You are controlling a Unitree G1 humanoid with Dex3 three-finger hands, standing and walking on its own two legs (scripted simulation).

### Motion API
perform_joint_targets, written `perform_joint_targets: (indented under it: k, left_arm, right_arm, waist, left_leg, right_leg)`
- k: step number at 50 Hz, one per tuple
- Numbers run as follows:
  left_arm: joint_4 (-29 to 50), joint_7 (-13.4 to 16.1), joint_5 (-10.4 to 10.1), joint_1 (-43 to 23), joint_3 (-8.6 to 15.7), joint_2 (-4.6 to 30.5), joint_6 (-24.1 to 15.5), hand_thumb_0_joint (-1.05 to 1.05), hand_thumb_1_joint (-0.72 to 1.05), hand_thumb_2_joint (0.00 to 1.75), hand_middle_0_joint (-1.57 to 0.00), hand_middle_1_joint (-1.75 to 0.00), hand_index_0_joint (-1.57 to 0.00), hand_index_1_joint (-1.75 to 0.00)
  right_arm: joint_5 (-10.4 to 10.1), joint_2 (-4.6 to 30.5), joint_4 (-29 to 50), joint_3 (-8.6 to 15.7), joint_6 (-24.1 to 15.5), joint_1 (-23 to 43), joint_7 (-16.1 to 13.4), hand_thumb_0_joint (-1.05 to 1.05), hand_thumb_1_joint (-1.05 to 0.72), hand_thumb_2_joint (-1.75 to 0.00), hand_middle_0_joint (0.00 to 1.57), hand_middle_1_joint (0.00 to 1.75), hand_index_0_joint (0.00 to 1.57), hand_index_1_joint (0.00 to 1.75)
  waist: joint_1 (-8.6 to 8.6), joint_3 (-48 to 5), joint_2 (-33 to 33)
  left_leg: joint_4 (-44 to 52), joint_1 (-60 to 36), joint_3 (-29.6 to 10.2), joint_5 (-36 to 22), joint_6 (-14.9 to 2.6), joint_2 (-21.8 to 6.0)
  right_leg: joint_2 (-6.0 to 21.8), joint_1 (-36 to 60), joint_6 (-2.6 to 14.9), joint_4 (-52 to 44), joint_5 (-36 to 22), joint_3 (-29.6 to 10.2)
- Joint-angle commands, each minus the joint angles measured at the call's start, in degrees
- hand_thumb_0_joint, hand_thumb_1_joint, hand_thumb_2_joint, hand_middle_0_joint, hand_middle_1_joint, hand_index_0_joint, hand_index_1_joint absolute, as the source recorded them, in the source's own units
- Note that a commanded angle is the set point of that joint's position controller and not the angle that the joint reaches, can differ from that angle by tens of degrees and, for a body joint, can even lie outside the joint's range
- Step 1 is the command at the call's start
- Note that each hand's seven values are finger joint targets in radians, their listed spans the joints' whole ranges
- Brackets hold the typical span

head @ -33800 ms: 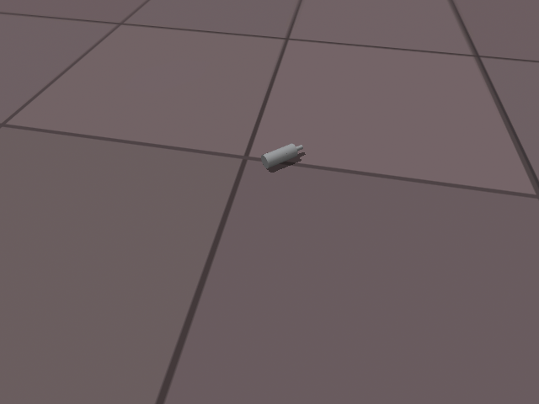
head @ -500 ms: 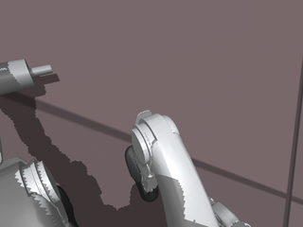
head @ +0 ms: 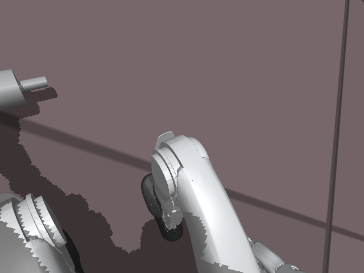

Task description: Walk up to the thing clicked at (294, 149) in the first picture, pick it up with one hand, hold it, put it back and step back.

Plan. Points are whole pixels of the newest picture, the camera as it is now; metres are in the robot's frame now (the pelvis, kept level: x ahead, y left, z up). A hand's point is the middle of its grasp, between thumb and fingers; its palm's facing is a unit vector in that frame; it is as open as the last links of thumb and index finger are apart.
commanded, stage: close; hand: left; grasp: from above
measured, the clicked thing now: out of the picture +0.51 +0.22 -0.27
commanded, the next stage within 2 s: settle in 1.50 s
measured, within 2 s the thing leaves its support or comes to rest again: leaves its support in 1.96 s
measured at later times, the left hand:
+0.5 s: hand out of the picture +0.49 +0.25 -0.24, palm faces -0.44 -0.12 -0.89, open 11.1 cm
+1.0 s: hand out of the picture +0.49 +0.25 -0.24, palm faces -0.45 -0.11 -0.89, open 10.8 cm
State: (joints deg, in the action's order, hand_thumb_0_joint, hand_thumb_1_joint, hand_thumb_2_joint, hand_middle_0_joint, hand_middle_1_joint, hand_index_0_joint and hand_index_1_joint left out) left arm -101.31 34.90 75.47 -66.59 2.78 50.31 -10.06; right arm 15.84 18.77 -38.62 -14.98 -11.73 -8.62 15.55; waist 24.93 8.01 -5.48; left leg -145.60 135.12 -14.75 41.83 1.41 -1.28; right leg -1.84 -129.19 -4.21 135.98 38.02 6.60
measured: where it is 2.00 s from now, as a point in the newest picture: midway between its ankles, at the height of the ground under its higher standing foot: (123, 246)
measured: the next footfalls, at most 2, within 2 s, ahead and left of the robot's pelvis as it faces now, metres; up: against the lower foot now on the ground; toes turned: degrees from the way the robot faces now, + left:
none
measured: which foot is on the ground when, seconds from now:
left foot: down 0.00-1.00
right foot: down 0.00-1.00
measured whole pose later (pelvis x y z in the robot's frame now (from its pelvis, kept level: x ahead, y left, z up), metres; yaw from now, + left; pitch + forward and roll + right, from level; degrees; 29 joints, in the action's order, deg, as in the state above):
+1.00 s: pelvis +0.00 +0.00 +0.01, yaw -1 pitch +30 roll -14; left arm -100.6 33.8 73.4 -67.9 1.8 53.0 -8.7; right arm 15.2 19.7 -36.0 -17.1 -12.3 -8.1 15.1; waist 26.1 10.2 -6.3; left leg -144.3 134.4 -15.3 41.6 1.4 -1.6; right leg -2.1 -128.3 -4.3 134.1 37.3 7.3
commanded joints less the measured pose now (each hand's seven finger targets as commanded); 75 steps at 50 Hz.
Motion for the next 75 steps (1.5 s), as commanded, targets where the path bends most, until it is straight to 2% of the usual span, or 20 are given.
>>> perform_joint_targets:
  k: [1,17,21,25,27,29,31,34,35,37,43,44,45,48,54,59,61,62,64,75]
  left_arm:
    - [5.6,3.5,0.2,-18.2,0.0,8.9,0.5,0.0,-0.2,0.9,-0.22,-1.07,-0.26,-1.03]
    - [5.5,2.7,-2.6,-18.3,-1.5,9.9,1.9,0.0,-0.07,0.81,-0.34,-0.97,-0.37,-0.93]
    - [9.0,2.3,-2.1,-19.5,0.0,12.5,1.8,0.0,-0.04,0.81,-0.38,-0.94,-0.41,-0.91]
    - [5.7,1.7,-2.8,-17.3,-1.4,9.9,2.2,0.0,-0.02,0.79,-0.4,-0.91,-0.43,-0.88]
    - [8.9,1.9,-2.5,-19.9,0.3,13.4,1.7,0.0,-0.01,0.79,-0.4,-0.91,-0.43,-0.88]
    - [6.3,1.2,-2.5,-16.7,-0.9,11.0,2.0,0.0,0.02,0.76,-0.43,-0.9,-0.46,-0.87]
    - [8.8,1.2,-2.7,-18.1,0.4,13.0,1.6,0.0,0.04,0.8,-0.45,-0.89,-0.48,-0.87]
    - [7.1,0.7,-2.6,-17.0,-2.0,9.9,1.7,0.0,0.07,0.78,-0.47,-0.88,-0.5,-0.85]
    - [7.7,1.2,-3.0,-17.4,-0.3,12.5,1.6,0.0,0.08,0.78,-0.47,-0.88,-0.5,-0.85]
    - [7.9,1.2,-2.8,-18.6,-1.8,10.3,1.4,0.0,0.08,0.76,-0.48,-0.86,-0.51,-0.84]
    - [5.5,1.2,-2.0,-15.7,-0.5,11.9,1.6,0.0,0.18,0.76,-0.56,-0.84,-0.59,-0.81]
    - [6.9,1.1,-2.4,-17.4,-2.3,10.3,1.4,0.0,0.18,0.76,-0.56,-0.84,-0.59,-0.81]
    - [5.9,1.4,-2.3,-16.5,-0.5,12.8,1.5,0.0,0.19,0.76,-0.57,-0.84,-0.59,-0.81]
    - [6.4,1.1,-2.3,-17.2,-2.2,10.8,1.5,0.0,0.21,0.75,-0.59,-0.83,-0.61,-0.8]
    - [5.8,1.1,-2.3,-16.6,-0.6,12.3,1.6,0.0,0.29,0.76,-0.64,-0.82,-0.66,-0.79]
    - [5.3,0.7,-2.5,-16.1,-2.4,10.7,1.7,0.0,0.33,0.76,-0.68,-0.8,-0.7,-0.78]
    - [7.2,0.9,-2.6,-16.4,-0.5,13.4,1.6,0.0,0.34,0.77,-0.69,-0.8,-0.71,-0.78]
    - [6.9,0.7,-2.9,-16.8,-2.4,11.5,1.6,0.0,0.36,0.76,-0.71,-0.79,-0.73,-0.78]
    - [7.2,0.8,-2.5,-16.0,-0.5,13.5,1.7,0.0,0.37,0.76,-0.72,-0.78,-0.73,-0.76]
    - [5.0,0.5,-2.7,-15.6,-1.5,11.6,1.7,0.0,0.49,0.79,-0.81,-0.78,-0.82,-0.77]
  right_arm:
    - [-0.2,18.4,-1.2,4.9,-0.5,-11.5,-0.2,0.0,-0.9,-0.9,0.2,0.3,0.2,0.3]
    - [-0.5,19.2,-0.1,3.4,-1.6,-11.2,0.1,0.0,-0.9,-0.9,0.2,0.3,0.2,0.3]
    - [-0.6,19.7,0.0,3.5,-1.6,-12.4,0.2,0.0,-0.9,-0.9,0.2,0.3,0.2,0.3]
    - [-0.7,19.5,0.5,3.1,-1.6,-11.7,0.4,0.0,-0.9,-0.9,0.2,0.3,0.2,0.3]
    - [-0.9,19.9,0.1,3.5,-1.1,-12.5,-0.1,0.0,-0.9,-0.9,0.2,0.3,0.2,0.3]
    - [-0.8,19.5,0.2,3.7,-1.0,-12.2,0.0,0.0,-0.9,-0.9,0.2,0.3,0.2,0.3]
    - [-1.1,19.1,0.5,3.2,-1.0,-12.8,0.0,0.0,-0.9,-0.9,0.2,0.3,0.2,0.3]
    - [-1.1,19.3,1.2,3.8,-0.9,-12.0,-0.2,0.0,-0.9,-0.9,0.2,0.3,0.2,0.3]
    - [-1.2,19.2,0.5,3.4,-0.7,-12.4,-0.3,0.0,-0.9,-0.9,0.2,0.3,0.2,0.3]
    - [-1.3,19.0,0.7,3.8,-0.7,-11.7,-0.4,0.0,-0.9,-0.9,0.2,0.3,0.2,0.3]
    - [-0.9,19.0,1.0,3.0,-0.7,-12.2,-0.6,0.0,-0.9,-0.9,0.2,0.3,0.2,0.3]
    - [-1.3,19.5,1.4,3.6,-0.7,-11.1,-0.8,0.0,-0.9,-0.9,0.2,0.3,0.2,0.3]
    - [-1.2,19.7,0.9,3.6,-0.5,-12.0,-0.9,0.0,-0.9,-0.9,0.2,0.3,0.2,0.3]
    - [-1.0,19.6,1.7,3.5,-0.5,-11.2,-0.9,0.0,-0.9,-0.9,0.2,0.3,0.2,0.3]
    - [-1.1,19.4,1.4,2.8,-0.7,-12.5,-1.0,0.0,-0.9,-0.9,0.2,0.3,0.2,0.3]
    - [-1.0,19.6,2.1,3.2,-0.3,-11.8,-1.2,0.0,-0.9,-0.9,0.2,0.3,0.2,0.3]
    - [-1.3,19.5,1.8,2.9,-0.4,-12.3,-1.4,0.0,-0.9,-0.9,0.2,0.3,0.2,0.3]
    - [-1.3,19.5,2.3,3.2,-0.2,-11.2,-1.4,0.0,-0.9,-0.9,0.2,0.3,0.2,0.3]
    - [-1.2,19.7,1.8,3.1,-0.2,-12.8,-1.4,0.0,-0.9,-0.9,0.2,0.3,0.2,0.3]
    - [-1.0,19.2,2.0,2.5,0.1,-11.9,-1.6,0.0,-0.9,-0.9,0.2,0.3,0.2,0.3]
  waist:
    - [3.77,-35.6,28.6]
    - [4.98,-35.1,29.3]
    - [4.18,-38.4,31.7]
    - [5.4,-34.8,28.4]
    - [4.71,-37.6,30.2]
    - [4.44,-35.7,29.1]
    - [4.18,-36.8,29.3]
    - [4.82,-35.9,28.3]
    - [4.38,-36.7,28.3]
    - [4.38,-36.6,30.3]
    - [4.69,-34.9,27.7]
    - [4.7,-34.7,28.6]
    - [4.58,-35.2,28.7]
    - [4.82,-34.9,27.7]
    - [4.85,-35.1,28.0]
    - [5.18,-34.0,27.8]
    - [3.95,-35.6,28.2]
    - [4.49,-34.4,27.6]
    - [4.21,-35.5,27.8]
    - [5.09,-33.0,27.1]
  left_leg:
    - [15.2,-27.6,6.9,-12.3,-1.65,-0.8]
    - [14.9,-27.6,6.7,-12.6,-1.64,-1.3]
    - [14.6,-30.1,6.8,-16.1,-1.55,-1.2]
    - [14.4,-27.7,6.6,-14.7,-1.76,-1.3]
    - [15.3,-28.5,6.5,-14.4,-1.69,-1.4]
    - [15.1,-27.5,6.7,-13.7,-1.72,-1.3]
    - [15.3,-27.8,6.7,-14.0,-1.75,-1.2]
    - [15.1,-27.8,6.7,-13.8,-1.86,-1.3]
    - [15.5,-27.3,6.5,-14.2,-1.78,-1.5]
    - [16.2,-28.2,6.3,-13.6,-1.48,-1.5]
    - [15.4,-27.4,6.8,-13.9,-1.82,-1.2]
    - [15.9,-27.4,6.7,-12.5,-1.64,-1.4]
    - [16.1,-28.0,6.7,-13.1,-1.69,-1.3]
    - [16.0,-27.0,6.5,-12.2,-1.76,-1.4]
    - [15.7,-28.3,6.2,-14.4,-1.65,-1.3]
    - [16.0,-26.5,6.7,-12.4,-1.8,-1.4]
    - [16.1,-27.4,6.6,-13.1,-1.77,-1.2]
    - [16.1,-26.2,6.6,-11.5,-1.83,-1.5]
    - [16.1,-26.9,6.6,-13.2,-1.83,-1.2]
    - [16.2,-26.3,6.1,-12.2,-1.67,-1.4]
  right_leg:
    - [-2.4,20.3,5.12,-11.0,-15.3,9.0]
    - [-2.9,23.3,4.88,-12.2,-16.6,8.9]
    - [-2.7,24.8,4.98,-11.6,-18.9,8.8]
    - [-3.0,23.6,4.82,-12.0,-18.2,9.1]
    - [-3.0,24.8,4.97,-12.8,-17.7,8.8]
    - [-3.0,24.3,5.0,-12.6,-17.1,8.8]
    - [-2.9,24.7,4.95,-12.6,-17.0,8.9]
    - [-3.2,24.4,4.91,-12.7,-17.3,8.7]
    - [-3.2,25.5,4.92,-13.0,-17.5,8.7]
    - [-3.0,23.8,5.36,-12.5,-16.7,8.8]
    - [-2.9,24.5,4.85,-13.0,-17.0,8.8]
    - [-3.2,23.6,5.12,-13.0,-15.8,8.6]
    - [-3.1,24.1,5.05,-13.4,-16.3,8.8]
    - [-3.3,24.3,5.06,-13.4,-15.7,8.6]
    - [-2.8,24.0,4.8,-13.0,-17.3,9.1]
    - [-3.1,24.5,4.98,-13.4,-15.9,8.7]
    - [-2.9,24.5,4.9,-13.6,-16.1,8.8]
    - [-3.2,24.5,4.98,-13.7,-15.0,8.4]
    - [-2.9,25.1,4.78,-13.7,-16.4,8.7]
    - [-3.0,23.1,5.04,-13.4,-15.5,9.1]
